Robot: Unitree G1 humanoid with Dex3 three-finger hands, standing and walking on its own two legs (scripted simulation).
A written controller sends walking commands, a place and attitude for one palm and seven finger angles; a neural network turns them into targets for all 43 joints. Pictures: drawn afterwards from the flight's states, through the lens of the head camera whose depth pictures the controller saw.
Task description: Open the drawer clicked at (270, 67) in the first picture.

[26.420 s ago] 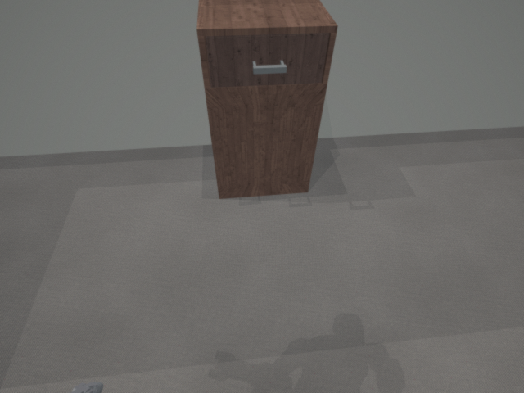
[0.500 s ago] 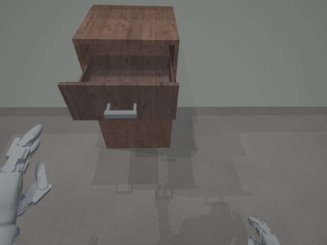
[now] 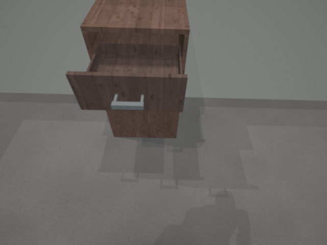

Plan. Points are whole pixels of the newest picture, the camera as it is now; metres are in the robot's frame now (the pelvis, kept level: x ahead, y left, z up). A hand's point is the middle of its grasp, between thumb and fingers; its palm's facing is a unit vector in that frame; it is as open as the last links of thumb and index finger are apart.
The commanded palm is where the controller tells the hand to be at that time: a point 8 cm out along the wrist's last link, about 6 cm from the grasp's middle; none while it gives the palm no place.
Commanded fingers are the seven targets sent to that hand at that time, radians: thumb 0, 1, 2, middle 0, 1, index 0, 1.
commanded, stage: let the arm hang, fingers relaxed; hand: left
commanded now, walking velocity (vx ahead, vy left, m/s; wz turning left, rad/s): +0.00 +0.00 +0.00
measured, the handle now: (128, 101) +0.59 +0.17 -0.05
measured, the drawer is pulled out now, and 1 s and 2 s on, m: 0.30 0.30 0.30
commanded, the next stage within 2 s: look to check the result in 0.56 s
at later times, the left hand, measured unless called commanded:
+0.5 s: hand out of the picture +0.01 +0.17 -0.18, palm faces +0.01 -0.98 -0.20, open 7.3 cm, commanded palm none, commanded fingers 0.00 0.90 0.90 -0.20 -0.30 -0.20 -0.30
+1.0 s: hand out of the picture +0.01 +0.16 -0.17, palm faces +0.02 -0.98 -0.19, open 7.4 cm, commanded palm none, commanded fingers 0.00 0.90 0.90 -0.20 -0.30 -0.20 -0.30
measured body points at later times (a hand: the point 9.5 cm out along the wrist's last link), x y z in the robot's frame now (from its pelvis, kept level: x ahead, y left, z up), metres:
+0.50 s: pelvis +0.00 +0.00 +0.00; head +0.01 -0.01 +0.45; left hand +0.01 +0.22 -0.16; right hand -0.02 -0.21 -0.17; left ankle +0.04 +0.11 -0.74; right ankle +0.01 -0.11 -0.74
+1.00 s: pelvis +0.01 -0.01 +0.00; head +0.03 -0.01 +0.45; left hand +0.01 +0.21 -0.16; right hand +0.00 -0.22 -0.16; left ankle +0.04 +0.11 -0.74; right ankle +0.01 -0.11 -0.74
